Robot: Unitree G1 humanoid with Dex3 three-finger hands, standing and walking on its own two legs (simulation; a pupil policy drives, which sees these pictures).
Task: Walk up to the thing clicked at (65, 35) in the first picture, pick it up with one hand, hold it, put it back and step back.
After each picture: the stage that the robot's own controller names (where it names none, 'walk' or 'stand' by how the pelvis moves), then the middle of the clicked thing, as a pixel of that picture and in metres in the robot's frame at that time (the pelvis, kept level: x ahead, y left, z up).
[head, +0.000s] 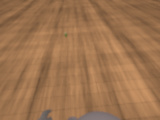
stand; (65, 34) +2.17 +0.75 -0.72
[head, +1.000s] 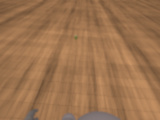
walk; (75, 37) +2.11 +0.34 -0.70
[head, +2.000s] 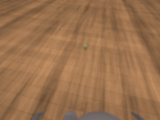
walk; (85, 47) +1.49 +0.13 -0.71
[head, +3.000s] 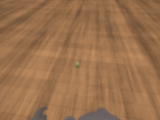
walk; (77, 65) +0.97 +0.19 -0.71
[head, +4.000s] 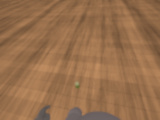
walk; (77, 85) +0.60 +0.23 -0.70
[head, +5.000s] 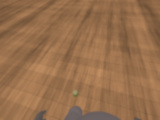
walk; (75, 93) +0.40 +0.21 -0.69
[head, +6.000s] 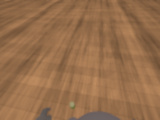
stand; (72, 105) +0.32 +0.21 -0.72
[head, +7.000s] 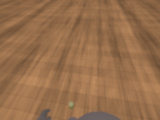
stand; (71, 105) +0.30 +0.22 -0.72
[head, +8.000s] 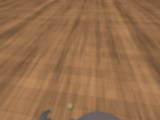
stand; (70, 106) +0.30 +0.22 -0.73
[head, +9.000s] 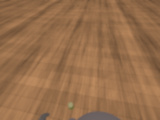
stand; (70, 106) +0.31 +0.22 -0.73
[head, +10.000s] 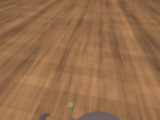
stand; (71, 105) +0.31 +0.22 -0.73
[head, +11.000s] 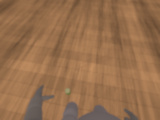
go down; (67, 91) +0.34 +0.22 -0.65
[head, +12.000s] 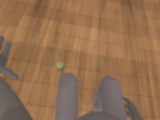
go down; (60, 66) +0.40 +0.25 -0.30
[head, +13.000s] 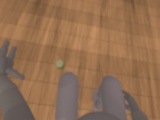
close in; (60, 64) +0.41 +0.25 -0.30
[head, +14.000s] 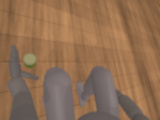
close in; (30, 61) +0.39 +0.28 -0.22
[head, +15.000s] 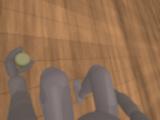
close; (23, 61) +0.38 +0.29 -0.22
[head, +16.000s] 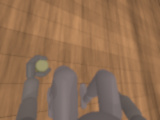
lift; (41, 66) +0.32 +0.27 -0.18
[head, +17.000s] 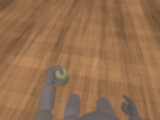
lift; (62, 77) +0.31 +0.19 +0.01
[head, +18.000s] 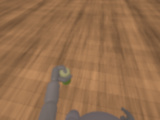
hold; (65, 76) +0.33 +0.18 +0.01
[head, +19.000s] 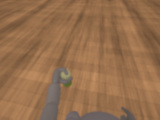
hold; (66, 78) +0.32 +0.17 +0.00
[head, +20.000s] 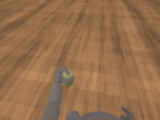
crouch; (68, 78) +0.32 +0.16 +0.00
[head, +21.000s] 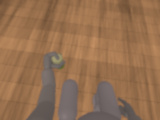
crouch; (58, 62) +0.41 +0.22 -0.08
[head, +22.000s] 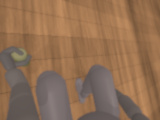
lower; (21, 58) +0.40 +0.29 -0.22
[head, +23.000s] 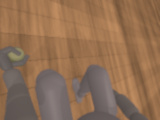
lower; (18, 57) +0.40 +0.30 -0.22
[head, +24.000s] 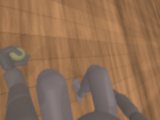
lower; (19, 57) +0.40 +0.30 -0.22
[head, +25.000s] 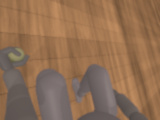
lower; (18, 57) +0.40 +0.30 -0.22
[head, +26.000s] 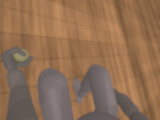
loosen; (22, 58) +0.40 +0.29 -0.22
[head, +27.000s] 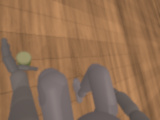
withdraw; (24, 60) +0.39 +0.27 -0.22
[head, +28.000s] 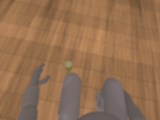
walk; (68, 65) +0.42 +0.21 -0.33
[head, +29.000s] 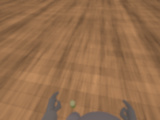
stand; (72, 104) +0.33 +0.18 -0.66
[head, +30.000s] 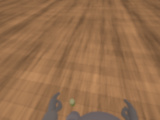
stand; (72, 102) +0.35 +0.20 -0.67
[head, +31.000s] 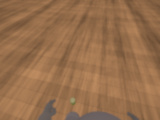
stand; (72, 101) +0.34 +0.19 -0.69
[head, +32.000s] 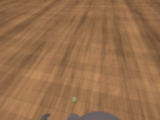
walk; (74, 100) +0.36 +0.19 -0.72
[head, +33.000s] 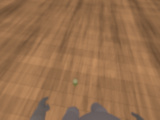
walk; (75, 82) +0.51 +0.15 -0.71
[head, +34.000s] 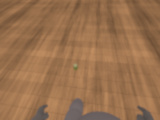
walk; (75, 66) +0.80 +0.27 -0.69
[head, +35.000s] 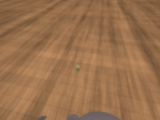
stand; (77, 68) +0.97 +0.21 -0.71
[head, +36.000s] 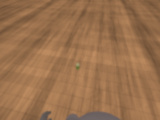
stand; (77, 66) +0.95 +0.21 -0.72
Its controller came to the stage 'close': yes
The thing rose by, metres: 0.71
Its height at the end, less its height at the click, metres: +0.00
